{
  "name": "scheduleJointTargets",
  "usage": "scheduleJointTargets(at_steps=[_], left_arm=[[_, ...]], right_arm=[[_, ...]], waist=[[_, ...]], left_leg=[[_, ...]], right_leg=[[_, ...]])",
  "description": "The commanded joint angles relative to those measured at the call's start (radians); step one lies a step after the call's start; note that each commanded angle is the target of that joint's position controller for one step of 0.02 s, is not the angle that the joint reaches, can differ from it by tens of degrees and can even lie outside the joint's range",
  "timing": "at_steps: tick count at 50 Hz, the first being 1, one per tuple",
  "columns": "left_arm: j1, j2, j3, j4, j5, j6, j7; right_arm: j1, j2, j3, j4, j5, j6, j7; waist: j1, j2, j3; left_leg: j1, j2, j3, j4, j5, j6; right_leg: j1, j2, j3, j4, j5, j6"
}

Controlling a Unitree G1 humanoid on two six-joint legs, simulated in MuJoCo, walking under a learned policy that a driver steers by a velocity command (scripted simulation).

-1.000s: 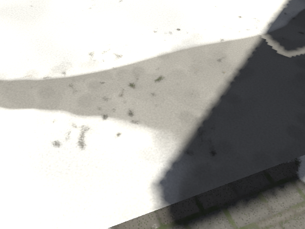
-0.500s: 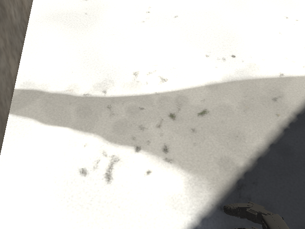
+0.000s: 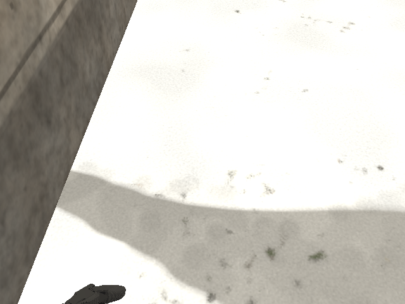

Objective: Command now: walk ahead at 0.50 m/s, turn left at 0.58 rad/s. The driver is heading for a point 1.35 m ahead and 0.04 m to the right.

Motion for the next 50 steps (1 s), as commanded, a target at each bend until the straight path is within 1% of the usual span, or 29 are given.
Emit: scheduleJointTargets(at_steps=[1,2,4,8,9,10,11,17,19,21,22,23,24,25,26,27,28,31,34,37,40,42,44,45,46,47,48,49,50], left_arm=[[0.187,0.032,0.020,0.045,-0.007,0.013,0.020],[0.151,-0.006,0.013,0.037,-0.004,0.015,0.029],[0.137,0.009,0.030,0.051,0.011,0.011,0.037],[0.255,0.036,0.037,0.131,0.052,0.007,0.005],[0.261,0.153,0.075,0.136,-0.043,0.011,0.008],[0.263,0.166,0.077,0.146,-0.059,0.010,0.012],[0.282,0.164,0.078,0.155,-0.055,0.010,0.016],[0.415,0.170,0.092,0.237,-0.059,0.041,0.017],[0.419,0.210,0.104,0.251,-0.051,0.050,0.018],[0.388,0.231,0.109,0.252,-0.056,0.062,0.026],[0.363,0.215,0.101,0.228,-0.042,0.059,0.026],[0.401,0.122,0.069,0.182,-0.028,0.036,0.012],[0.426,0.104,0.060,0.198,-0.054,0.000,-0.005],[0.344,0.160,0.085,0.170,-0.087,-0.011,-0.013],[0.266,0.179,0.087,0.148,-0.088,-0.013,-0.004],[0.229,0.172,0.090,0.138,-0.068,-0.007,0.008],[0.216,0.158,0.090,0.128,-0.048,0.007,0.013],[0.248,0.093,0.075,0.113,-0.045,0.047,0.011],[0.166,0.107,0.074,0.081,-0.022,0.052,0.012],[0.060,0.092,0.064,0.060,-0.026,0.047,0.001],[-0.003,0.114,0.068,0.049,-0.033,0.052,-0.012],[-0.018,0.140,0.075,0.044,-0.025,0.049,-0.024],[0.070,0.175,0.092,0.088,-0.007,0.037,-0.028],[0.131,0.235,0.109,0.108,-0.001,0.029,-0.023],[0.197,0.282,0.110,0.116,0.019,0.028,-0.020],[0.224,0.221,0.090,0.128,0.008,0.039,-0.027],[0.192,0.197,0.085,0.113,-0.017,0.051,-0.034],[0.115,0.190,0.084,0.097,-0.026,0.061,-0.029],[0.041,0.170,0.072,0.084,-0.022,0.066,-0.024]], right_arm=[[-0.039,-0.009,0.001,-0.041,-0.021,0.010,-0.021],[-0.076,0.005,0.006,-0.047,-0.037,0.017,-0.010],[-0.138,0.037,0.014,-0.051,-0.015,0.026,0.012],[-0.225,0.038,0.015,-0.059,-0.009,0.025,0.036],[-0.258,0.006,0.004,-0.122,0.096,0.049,-0.013],[-0.296,0.010,0.015,-0.139,0.096,0.057,-0.028],[-0.322,0.010,0.017,-0.156,0.083,0.061,-0.033],[-0.494,0.004,0.016,-0.227,0.072,0.073,-0.017],[-0.480,-0.025,0.005,-0.239,0.061,0.072,-0.007],[-0.273,-0.090,-0.032,-0.183,0.047,0.075,-0.012],[-0.050,-0.162,-0.064,-0.118,0.043,0.076,-0.026],[0.107,-0.269,-0.086,-0.084,0.023,0.082,-0.044],[0.129,-0.237,-0.071,-0.080,0.021,0.084,-0.052],[0.070,-0.180,-0.056,-0.084,0.028,0.086,-0.052],[-0.015,-0.122,-0.041,-0.098,0.035,0.081,-0.052],[-0.089,-0.095,-0.033,-0.106,0.039,0.073,-0.047],[-0.128,-0.075,-0.028,-0.114,0.032,0.065,-0.046],[-0.130,-0.103,-0.032,-0.090,0.028,0.045,-0.046],[-0.079,-0.136,-0.034,-0.064,0.032,0.041,-0.067],[-0.034,-0.148,-0.032,-0.041,0.034,0.050,-0.081],[-0.006,-0.164,-0.032,-0.016,0.041,0.059,-0.084],[-0.025,-0.161,-0.030,-0.007,0.044,0.063,-0.088],[-0.048,-0.159,-0.029,-0.008,0.045,0.063,-0.092],[-0.004,-0.136,-0.022,-0.003,0.031,0.058,-0.092],[0.107,-0.061,0.002,0.000,0.009,0.048,-0.086],[0.213,-0.026,0.016,0.031,0.031,0.051,-0.080],[0.198,-0.116,-0.006,0.043,0.050,0.068,-0.076],[0.099,-0.138,-0.015,0.022,0.061,0.089,-0.081],[0.016,-0.134,-0.019,0.006,0.056,0.109,-0.093]], waist=[[0.053,-0.105,-0.008],[0.033,-0.090,-0.009],[0.037,-0.089,-0.007],[0.054,-0.060,0.029],[0.029,0.019,0.090],[0.035,-0.010,0.093],[0.040,-0.033,0.108],[0.101,-0.063,0.175],[0.077,-0.122,0.149],[-0.038,-0.163,0.042],[-0.115,-0.137,-0.078],[-0.109,0.084,-0.227],[-0.086,0.172,-0.368],[-0.078,0.130,-0.257],[-0.055,0.091,-0.117],[-0.011,0.025,-0.045],[0.025,0.018,-0.008],[0.088,0.047,0.043],[0.077,0.044,0.096],[0.041,0.056,0.097],[0.019,0.082,0.080],[0.030,0.094,0.072],[0.075,0.071,0.016],[0.082,-0.005,-0.026],[0.054,-0.186,-0.155],[0.052,-0.349,-0.299],[0.061,-0.232,-0.272],[0.064,-0.145,-0.168],[0.056,-0.088,-0.076]], left_leg=[[-0.442,0.157,0.016,0.126,0.240,0.022],[-0.386,0.179,0.038,0.104,0.219,0.009],[-0.410,0.196,0.052,0.066,0.231,0.008],[-0.480,0.185,0.063,-0.138,0.453,0.029],[-0.406,0.183,0.052,-0.199,0.423,0.009],[-0.342,0.180,0.082,-0.291,0.457,-0.001],[-0.299,0.183,0.101,-0.366,0.475,-0.007],[-0.288,0.166,0.185,-0.647,0.375,0.036],[-0.168,0.112,0.228,-0.687,0.287,0.064],[0.133,0.045,0.267,-0.770,0.283,0.109],[0.500,0.114,0.175,-0.684,0.415,0.152],[0.932,0.389,-0.261,-0.689,0.416,0.293],[0.973,0.518,-0.576,-0.862,0.419,0.378],[0.870,0.462,-0.420,-0.883,0.427,0.322],[0.703,0.414,-0.243,-0.892,0.472,0.273],[0.537,0.372,-0.159,-0.928,0.499,0.240],[0.407,0.355,-0.119,-0.972,0.500,0.231],[0.223,0.345,-0.062,-1.062,0.429,0.240],[0.175,0.303,0.038,-1.075,0.549,0.211],[0.177,0.251,0.130,-1.031,0.657,0.156],[0.263,0.287,0.108,-0.968,0.624,0.135],[0.314,0.313,0.078,-0.894,0.630,0.109],[0.328,0.263,0.084,-0.755,0.643,0.059],[0.284,0.192,0.127,-0.601,0.561,0.015],[0.044,0.111,0.165,-0.304,0.124,-0.044],[-0.058,0.063,0.119,-0.079,-0.283,-0.089],[-0.071,0.101,0.054,0.037,-0.276,-0.098],[-0.131,0.132,0.073,0.080,-0.230,-0.096],[-0.129,0.162,0.086,0.041,-0.174,-0.096]], right_leg=[[0.419,-0.304,0.393,-0.405,-0.035,-0.174],[0.373,-0.284,0.327,-0.438,0.046,-0.172],[0.385,-0.252,0.197,-0.473,0.145,-0.178],[0.406,-0.222,0.038,-0.490,0.383,-0.216],[0.347,-0.198,-0.019,-0.471,0.325,-0.123],[0.297,-0.190,-0.037,-0.493,0.292,-0.109],[0.287,-0.196,-0.042,-0.511,0.287,-0.111],[0.582,-0.243,-0.043,-0.452,0.428,-0.106],[0.626,-0.245,-0.055,-0.361,0.721,-0.096],[0.599,-0.208,-0.091,-0.125,0.953,-0.059],[0.364,-0.166,-0.099,0.113,0.785,-0.031],[-0.094,-0.020,-0.087,0.520,0.175,0.034],[-0.215,0.062,0.105,0.752,-0.370,0.040],[-0.299,-0.002,0.164,0.816,-0.317,0.038],[-0.328,-0.050,0.134,0.771,-0.242,0.032],[-0.286,-0.086,0.119,0.703,-0.171,0.035],[-0.218,-0.109,0.124,0.660,-0.128,0.039],[-0.156,-0.133,0.135,0.563,-0.081,0.046],[-0.159,-0.121,0.115,0.371,0.099,0.065],[-0.055,-0.056,0.073,0.135,0.271,0.065],[-0.012,-0.027,0.092,0.021,0.298,0.057],[0.021,-0.012,0.101,-0.048,0.254,0.027],[0.177,0.034,0.069,-0.159,0.318,-0.014],[0.315,-0.021,0.110,-0.154,0.682,-0.045],[0.632,-0.233,0.301,-0.053,1.121,-0.177],[0.728,-0.376,0.534,-0.144,1.123,-0.329],[0.631,-0.344,0.547,-0.197,0.820,-0.315],[0.522,-0.311,0.485,-0.225,0.549,-0.276],[0.377,-0.267,0.418,-0.271,0.395,-0.242]])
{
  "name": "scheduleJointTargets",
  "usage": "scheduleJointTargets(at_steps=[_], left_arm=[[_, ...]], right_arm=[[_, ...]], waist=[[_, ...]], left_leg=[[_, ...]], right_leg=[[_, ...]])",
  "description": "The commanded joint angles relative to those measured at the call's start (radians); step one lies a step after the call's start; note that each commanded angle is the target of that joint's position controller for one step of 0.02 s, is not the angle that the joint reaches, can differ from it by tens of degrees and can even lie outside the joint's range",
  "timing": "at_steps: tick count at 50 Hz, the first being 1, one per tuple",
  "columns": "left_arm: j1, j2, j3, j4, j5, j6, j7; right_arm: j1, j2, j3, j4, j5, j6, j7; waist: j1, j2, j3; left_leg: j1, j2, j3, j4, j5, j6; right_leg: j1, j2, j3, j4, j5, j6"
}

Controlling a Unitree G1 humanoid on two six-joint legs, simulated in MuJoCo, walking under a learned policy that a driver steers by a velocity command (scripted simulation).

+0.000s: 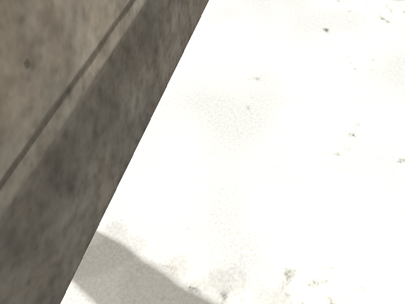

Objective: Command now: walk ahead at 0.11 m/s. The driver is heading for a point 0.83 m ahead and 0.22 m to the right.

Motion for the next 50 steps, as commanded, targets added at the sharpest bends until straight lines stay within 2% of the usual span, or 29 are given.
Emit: scheduleJointTargets(at_steps=[1,3,5,7,8,9,10,11,12,13,14,15,16,18,19,21,24,27,28,29,30,31,32,34,36,39,43,47,50], left_arm=[[-0.021,0.116,0.020,-0.048,-0.003,0.011,0.012],[-0.070,0.111,0.020,-0.039,0.012,0.020,0.018],[-0.044,0.105,0.018,-0.024,0.020,0.024,0.025],[0.000,0.121,0.021,-0.006,0.003,0.032,0.031],[-0.002,0.135,0.025,-0.004,-0.009,0.038,0.034],[0.006,0.163,0.035,-0.003,-0.027,0.046,0.039],[-0.010,0.181,0.041,-0.015,-0.029,0.051,0.045],[-0.028,0.163,0.038,-0.026,-0.029,0.052,0.048],[-0.059,0.126,0.032,-0.046,-0.033,0.048,0.047],[-0.109,0.096,0.029,-0.074,-0.043,0.034,0.045],[-0.119,0.096,0.032,-0.081,-0.045,0.016,0.039],[-0.085,0.131,0.050,-0.065,-0.037,0.004,0.032],[-0.031,0.134,0.056,-0.035,-0.036,-0.002,0.022],[-0.028,0.095,0.050,-0.017,-0.032,-0.013,0.009],[-0.056,0.069,0.043,-0.019,-0.032,-0.017,0.003],[-0.094,0.035,0.028,-0.024,-0.031,-0.021,-0.006],[-0.093,0.070,0.026,-0.023,-0.039,-0.014,-0.011],[0.067,0.121,0.048,0.040,-0.049,-0.007,0.000],[0.171,0.157,0.065,0.069,-0.052,-0.008,0.009],[0.295,0.248,0.092,0.095,-0.041,-0.010,0.019],[0.396,0.305,0.100,0.113,-0.034,-0.007,0.008],[0.337,0.234,0.077,0.100,-0.031,-0.017,0.002],[0.261,0.171,0.060,0.078,-0.029,-0.024,-0.002],[0.144,0.131,0.043,0.048,-0.020,-0.029,-0.009],[0.159,0.101,0.031,0.063,-0.012,-0.024,-0.005],[0.221,0.128,0.034,0.090,-0.017,-0.020,0.013],[0.261,0.174,0.044,0.110,-0.028,-0.023,0.024],[0.308,0.188,0.053,0.139,-0.038,-0.023,0.021],[0.308,0.216,0.063,0.140,-0.038,-0.011,0.023]], right_arm=[[0.049,-0.100,-0.030,-0.036,-0.001,0.045,-0.024],[0.055,-0.056,-0.022,-0.031,-0.013,0.060,-0.039],[0.055,-0.028,-0.013,-0.022,-0.013,0.057,-0.042],[0.068,-0.030,-0.013,-0.001,-0.007,0.056,-0.033],[0.085,-0.031,-0.014,0.011,-0.009,0.055,-0.025],[0.086,-0.044,-0.017,0.017,-0.016,0.054,-0.017],[0.076,-0.067,-0.023,0.010,-0.027,0.053,-0.014],[0.092,-0.074,-0.023,0.014,-0.033,0.049,-0.014],[0.119,-0.102,-0.026,0.025,-0.037,0.041,-0.017],[0.167,-0.146,-0.039,0.052,-0.033,0.032,-0.019],[0.143,-0.193,-0.056,0.046,-0.020,0.016,-0.022],[0.091,-0.165,-0.049,0.030,-0.029,-0.005,-0.029],[0.061,-0.131,-0.044,0.020,-0.024,-0.022,-0.029],[0.080,-0.098,-0.041,0.025,0.002,-0.035,-0.021],[0.089,-0.085,-0.038,0.030,0.004,-0.033,-0.019],[0.107,-0.100,-0.044,0.035,0.000,-0.027,-0.016],[0.134,-0.157,-0.062,0.042,0.009,-0.023,-0.007],[0.111,-0.146,-0.060,0.041,0.018,-0.021,-0.003],[0.098,-0.112,-0.050,0.037,0.011,-0.024,-0.002],[0.078,-0.034,-0.031,0.011,-0.004,-0.034,0.002],[0.055,-0.012,-0.026,-0.044,0.019,-0.060,-0.002],[0.030,-0.086,-0.042,-0.048,0.038,-0.076,0.002],[0.006,-0.111,-0.049,-0.049,0.043,-0.080,0.009],[0.007,-0.095,-0.054,-0.036,0.016,-0.070,0.003],[0.011,-0.066,-0.053,-0.039,0.008,-0.053,0.006],[-0.071,-0.040,-0.046,-0.075,-0.005,-0.040,0.009],[-0.210,-0.007,-0.021,-0.114,-0.001,-0.034,0.027],[-0.328,-0.045,-0.014,-0.161,0.007,-0.039,0.043],[-0.275,-0.104,-0.026,-0.159,0.017,-0.054,0.045]], waist=[[0.008,-0.098,-0.169],[-0.015,-0.165,-0.132],[-0.005,-0.179,-0.163],[-0.004,-0.163,-0.193],[-0.019,-0.159,-0.197],[-0.025,-0.170,-0.180],[-0.031,-0.193,-0.143],[-0.048,-0.177,-0.107],[-0.059,-0.082,-0.060],[-0.073,0.092,-0.012],[-0.073,0.281,0.040],[-0.044,0.270,0.054],[-0.015,0.215,0.034],[-0.015,0.122,0.006],[-0.022,0.111,-0.002],[-0.036,0.140,-0.016],[-0.036,0.166,-0.006],[0.043,0.129,-0.021],[0.091,0.082,-0.062],[0.130,-0.159,-0.122],[0.156,-0.365,-0.187],[0.132,-0.249,-0.124],[0.100,-0.190,-0.060],[0.039,-0.117,-0.014],[0.016,-0.129,-0.015],[0.026,-0.087,-0.002],[0.058,-0.107,0.030],[0.085,-0.077,0.072],[0.037,-0.099,0.020]], left_leg=[[-0.152,0.088,-0.035,0.101,0.046,-0.009],[-0.016,0.072,0.013,-0.109,0.085,-0.006],[0.042,0.053,0.024,-0.262,0.091,-0.006],[0.102,0.041,0.029,-0.393,0.206,0.001],[0.157,0.027,0.051,-0.470,0.286,0.014],[0.198,-0.001,0.087,-0.499,0.300,0.030],[0.209,-0.006,0.102,-0.491,0.224,0.054],[0.219,0.022,0.072,-0.538,0.150,0.093],[0.196,0.099,-0.033,-0.664,0.011,0.150],[0.153,0.191,-0.213,-0.828,-0.210,0.216],[0.167,0.329,-0.452,-0.983,-0.273,0.279],[0.200,0.355,-0.484,-0.986,-0.173,0.288],[0.249,0.328,-0.426,-0.957,-0.070,0.266],[0.320,0.287,-0.314,-0.925,0.101,0.223],[0.307,0.257,-0.247,-0.921,0.176,0.203],[0.243,0.213,-0.156,-0.910,0.243,0.187],[0.167,0.228,-0.151,-0.889,0.171,0.197],[0.060,0.205,-0.138,-0.779,0.142,0.163],[-0.014,0.166,-0.089,-0.640,0.204,0.132],[-0.229,0.063,0.046,-0.251,0.208,0.068],[-0.462,-0.019,0.046,0.031,0.005,0.048],[-0.550,0.051,-0.051,0.190,0.048,0.073],[-0.571,0.093,-0.050,0.207,0.157,0.099],[-0.472,0.148,-0.041,0.114,0.312,0.097],[-0.378,0.152,-0.019,0.041,0.367,0.082],[-0.350,0.131,0.013,-0.166,0.470,0.055],[-0.250,0.087,0.043,-0.442,0.578,0.053],[-0.247,0.077,0.038,-0.551,0.563,0.078],[-0.096,0.030,0.073,-0.595,0.477,0.108]], right_leg=[[0.227,-0.282,0.312,-0.228,0.148,-0.203],[0.093,-0.202,0.214,-0.267,0.075,-0.163],[0.134,-0.189,0.198,-0.256,0.069,-0.170],[0.165,-0.204,0.220,-0.257,-0.045,-0.171],[0.139,-0.196,0.222,-0.272,-0.231,-0.157],[0.096,-0.185,0.231,-0.295,-0.429,-0.132],[0.044,-0.181,0.254,-0.322,-0.579,-0.108],[-0.002,-0.169,0.256,-0.315,-0.646,-0.079],[-0.048,-0.111,0.185,-0.225,-0.604,-0.040],[-0.102,0.008,0.020,-0.021,-0.469,0.015],[-0.183,0.052,-0.023,0.203,-0.334,0.020],[-0.249,0.012,0.044,0.338,-0.322,0.010],[-0.282,-0.005,0.059,0.395,-0.295,0.002],[-0.293,-0.034,0.050,0.356,-0.230,0.000],[-0.238,-0.034,0.025,0.287,-0.193,0.007],[-0.092,-0.011,-0.024,0.164,-0.150,0.020],[0.062,0.007,-0.053,0.041,-0.161,0.022],[0.294,0.018,-0.054,-0.055,-0.126,-0.007],[0.440,-0.018,0.003,-0.077,-0.143,-0.031],[0.641,-0.221,0.290,-0.160,-0.203,-0.109],[0.743,-0.401,0.679,-0.325,-0.389,-0.248],[0.686,-0.404,0.692,-0.335,-0.470,-0.262],[0.612,-0.353,0.567,-0.335,-0.435,-0.222],[0.453,-0.278,0.385,-0.360,-0.190,-0.174],[0.377,-0.232,0.261,-0.380,0.003,-0.156],[0.361,-0.201,0.164,-0.386,0.173,-0.161],[0.346,-0.195,0.120,-0.419,0.134,-0.158],[0.450,-0.243,0.129,-0.400,0.136,-0.170],[0.525,-0.249,0.116,-0.287,0.401,-0.148]])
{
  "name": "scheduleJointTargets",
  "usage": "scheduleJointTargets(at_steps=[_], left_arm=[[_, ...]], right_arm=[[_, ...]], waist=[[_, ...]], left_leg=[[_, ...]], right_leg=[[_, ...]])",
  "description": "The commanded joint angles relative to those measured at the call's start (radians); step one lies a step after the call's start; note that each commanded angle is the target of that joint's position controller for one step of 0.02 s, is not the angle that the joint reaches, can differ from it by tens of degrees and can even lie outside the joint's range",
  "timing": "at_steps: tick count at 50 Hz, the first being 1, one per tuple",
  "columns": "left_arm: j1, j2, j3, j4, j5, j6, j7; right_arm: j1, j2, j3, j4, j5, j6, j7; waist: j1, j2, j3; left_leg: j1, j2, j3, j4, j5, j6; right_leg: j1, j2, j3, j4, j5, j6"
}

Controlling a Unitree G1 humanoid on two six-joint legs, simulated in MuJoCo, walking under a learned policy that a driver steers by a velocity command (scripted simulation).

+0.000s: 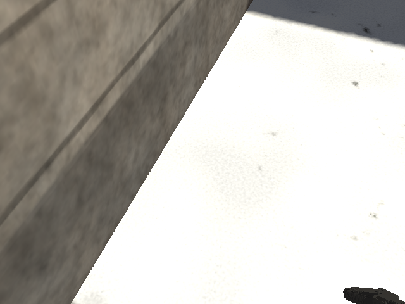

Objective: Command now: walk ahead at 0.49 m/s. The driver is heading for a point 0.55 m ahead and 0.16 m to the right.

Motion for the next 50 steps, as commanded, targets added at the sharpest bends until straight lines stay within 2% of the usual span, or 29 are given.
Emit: scheduleJointTargets(at_steps=[1,2,3,4,5,6,7,8,9,11,12,14,15,20,25,27,28,29,30,31,32,33,34,35,36,39,42,46,50], left_arm=[[-0.025,0.192,0.038,-0.041,-0.002,-0.002,0.002],[-0.034,0.171,0.029,-0.048,0.005,0.000,0.000],[-0.041,0.115,0.007,-0.083,0.012,-0.010,-0.005],[0.055,0.029,-0.019,-0.092,-0.004,-0.030,-0.012],[-0.021,0.146,0.007,-0.091,-0.037,-0.042,-0.016],[-0.097,0.178,0.014,-0.133,-0.050,-0.042,-0.015],[-0.127,0.170,0.013,-0.142,-0.035,-0.033,-0.005],[-0.133,0.155,0.017,-0.150,-0.018,-0.019,0.001],[-0.111,0.124,0.010,-0.153,-0.011,-0.003,0.000],[-0.092,0.087,0.000,-0.167,-0.014,0.021,0.000],[-0.100,0.091,0.001,-0.179,-0.015,0.029,0.002],[-0.125,0.100,0.005,-0.204,-0.005,0.038,0.003],[-0.129,0.097,0.004,-0.211,0.002,0.037,-0.001],[-0.299,0.080,0.000,-0.295,0.008,0.035,-0.024],[-0.358,0.096,0.010,-0.370,0.002,0.047,-0.056],[-0.321,0.118,0.024,-0.380,-0.004,0.038,-0.070],[-0.230,0.141,0.040,-0.364,-0.008,0.042,-0.070],[-0.068,0.182,0.072,-0.320,-0.019,0.045,-0.058],[0.082,0.277,0.110,-0.282,-0.023,0.057,-0.034],[0.036,0.402,0.119,-0.299,-0.023,0.053,-0.025],[0.057,0.314,0.093,-0.336,-0.012,0.037,-0.033],[0.026,0.250,0.075,-0.320,0.005,0.021,-0.035],[-0.038,0.213,0.063,-0.328,0.002,0.014,-0.032],[-0.118,0.166,0.049,-0.343,0.002,0.016,-0.028],[-0.155,0.142,0.039,-0.357,0.015,0.018,-0.022],[-0.162,0.164,0.043,-0.351,0.019,0.009,-0.008],[-0.156,0.158,0.039,-0.333,0.011,0.016,0.011],[-0.129,0.154,0.034,-0.303,0.010,0.035,0.028],[-0.129,0.138,0.025,-0.268,0.016,0.047,0.026]], right_arm=[[0.066,-0.156,-0.041,-0.040,-0.001,-0.019,-0.007],[0.238,-0.199,-0.064,0.010,-0.003,-0.017,-0.020],[0.426,-0.268,-0.082,0.040,-0.032,-0.012,-0.037],[0.467,-0.295,-0.081,0.055,-0.058,-0.013,-0.023],[0.423,-0.200,-0.056,0.044,-0.047,-0.015,-0.018],[0.336,-0.170,-0.043,0.025,-0.047,-0.018,-0.018],[0.251,-0.140,-0.033,0.010,-0.048,-0.022,-0.016],[0.202,-0.122,-0.026,0.004,-0.050,-0.028,-0.014],[0.183,-0.138,-0.027,0.012,-0.054,-0.035,-0.011],[0.176,-0.157,-0.030,0.027,-0.051,-0.042,-0.010],[0.181,-0.165,-0.031,0.033,-0.053,-0.046,-0.011],[0.201,-0.180,-0.035,0.044,-0.055,-0.047,-0.018],[0.209,-0.177,-0.033,0.051,-0.045,-0.044,-0.023],[0.269,-0.214,-0.037,0.065,-0.037,-0.032,-0.036],[0.303,-0.227,-0.045,0.076,-0.017,0.006,-0.037],[0.287,-0.261,-0.058,0.072,-0.008,0.026,-0.050],[0.272,-0.280,-0.067,0.061,0.002,0.036,-0.051],[0.273,-0.274,-0.067,0.056,0.005,0.044,-0.052],[0.301,-0.222,-0.049,0.035,-0.019,0.036,-0.052],[0.396,-0.057,-0.003,-0.028,-0.052,0.000,-0.037],[0.276,-0.157,-0.016,-0.044,0.003,-0.044,-0.028],[0.190,-0.203,-0.032,-0.056,0.041,-0.061,-0.024],[0.189,-0.187,-0.027,-0.047,0.022,-0.065,-0.033],[0.193,-0.191,-0.034,-0.029,-0.006,-0.057,-0.041],[0.216,-0.201,-0.042,-0.021,-0.012,-0.040,-0.042],[0.251,-0.152,-0.038,-0.014,-0.021,0.003,-0.044],[0.198,-0.116,-0.028,-0.030,-0.032,0.011,-0.044],[0.096,-0.106,-0.021,-0.047,-0.024,0.002,-0.023],[0.062,-0.126,-0.027,-0.055,-0.031,-0.004,-0.010]], waist=[[-0.122,-0.096,-0.022],[-0.196,-0.083,-0.121],[-0.255,0.032,-0.271],[-0.194,0.286,-0.401],[-0.221,0.183,-0.310],[-0.206,0.141,-0.179],[-0.167,0.056,-0.126],[-0.135,0.043,-0.076],[-0.099,0.052,-0.065],[-0.075,0.060,-0.036],[-0.071,0.055,-0.022],[-0.072,0.054,-0.008],[-0.069,0.067,-0.006],[-0.130,0.054,0.042],[-0.148,0.067,0.081],[-0.110,0.095,0.053],[-0.058,0.092,0.001],[0.027,0.060,-0.098],[0.075,-0.073,-0.184],[-0.072,-0.366,-0.277],[0.016,-0.227,-0.399],[0.022,-0.150,-0.257],[-0.018,-0.079,-0.191],[-0.057,-0.053,-0.139],[-0.089,-0.068,-0.133],[-0.128,-0.048,-0.124],[-0.120,-0.062,-0.119],[-0.064,-0.088,-0.127],[-0.056,-0.096,-0.095]], left_leg=[[0.213,-0.059,0.047,-0.059,-0.074,0.038],[0.455,-0.060,0.045,-0.050,-0.088,0.065],[0.817,0.152,-0.233,-0.029,-0.209,0.152],[0.991,0.362,-0.708,-0.190,-0.332,0.301],[0.927,0.333,-0.672,-0.246,-0.432,0.268],[0.794,0.314,-0.498,-0.256,-0.335,0.219],[0.654,0.277,-0.376,-0.274,-0.224,0.187],[0.529,0.245,-0.297,-0.309,-0.146,0.169],[0.458,0.230,-0.255,-0.361,-0.149,0.162],[0.385,0.232,-0.179,-0.419,-0.094,0.169],[0.373,0.229,-0.134,-0.436,-0.069,0.169],[0.380,0.221,-0.052,-0.448,-0.031,0.159],[0.400,0.215,-0.019,-0.448,-0.036,0.154],[0.452,0.207,0.120,-0.429,-0.006,0.114],[0.592,0.250,0.180,-0.328,0.068,0.077],[0.609,0.258,0.205,-0.208,0.339,0.049],[0.602,0.253,0.214,-0.068,0.517,0.035],[0.548,0.205,0.238,0.147,0.601,0.014],[0.307,0.165,0.242,0.470,0.318,-0.037],[-0.126,-0.053,0.123,0.823,-0.548,-0.102],[-0.218,-0.068,-0.083,0.921,-0.560,-0.087],[-0.285,-0.022,-0.076,0.910,-0.468,-0.062],[-0.237,0.031,-0.074,0.835,-0.390,-0.047],[-0.163,0.068,-0.068,0.764,-0.349,-0.048],[-0.081,0.084,-0.075,0.733,-0.332,-0.045],[-0.018,0.064,-0.051,0.616,-0.266,-0.064],[-0.028,0.041,-0.036,0.408,-0.109,-0.082],[0.040,0.000,-0.021,0.144,0.105,-0.079],[0.044,-0.015,-0.035,0.044,0.029,-0.049]], right_leg=[[-0.032,-0.268,0.108,0.153,0.773,-0.128],[-0.127,-0.213,0.069,0.355,0.788,-0.099],[-0.436,-0.137,0.044,0.697,0.532,-0.054],[-0.721,0.038,0.098,1.006,-0.229,-0.009],[-0.837,-0.014,0.201,1.116,-0.266,-0.020],[-0.880,-0.066,0.166,1.118,-0.181,-0.023],[-0.832,-0.119,0.140,1.065,-0.090,-0.018],[-0.775,-0.149,0.144,1.004,-0.028,-0.008],[-0.716,-0.169,0.147,0.974,0.003,-0.006],[-0.704,-0.180,0.146,0.951,0.036,0.011],[-0.729,-0.181,0.153,0.935,0.077,0.020],[-0.782,-0.180,0.163,0.892,0.188,0.034],[-0.803,-0.184,0.163,0.863,0.237,0.035],[-0.789,-0.165,0.083,0.602,0.417,0.042],[-0.777,-0.148,0.015,0.485,0.286,0.001],[-0.678,-0.106,-0.039,0.452,0.147,-0.039],[-0.555,-0.058,-0.071,0.430,0.105,-0.065],[-0.321,0.007,-0.096,0.366,0.177,-0.104],[-0.034,-0.085,0.093,0.346,0.186,-0.157],[0.250,-0.331,0.679,0.221,0.034,-0.349],[0.285,-0.414,0.893,0.042,0.019,-0.383],[0.201,-0.395,0.718,0.063,0.223,-0.324],[0.053,-0.355,0.558,0.106,0.416,-0.280],[-0.092,-0.311,0.422,0.123,0.575,-0.245],[-0.188,-0.286,0.351,0.113,0.676,-0.231],[-0.282,-0.253,0.241,0.072,0.862,-0.230],[-0.270,-0.211,0.153,0.067,0.907,-0.197],[-0.213,-0.190,0.119,0.077,0.830,-0.143],[-0.141,-0.231,0.177,0.143,0.788,-0.148]])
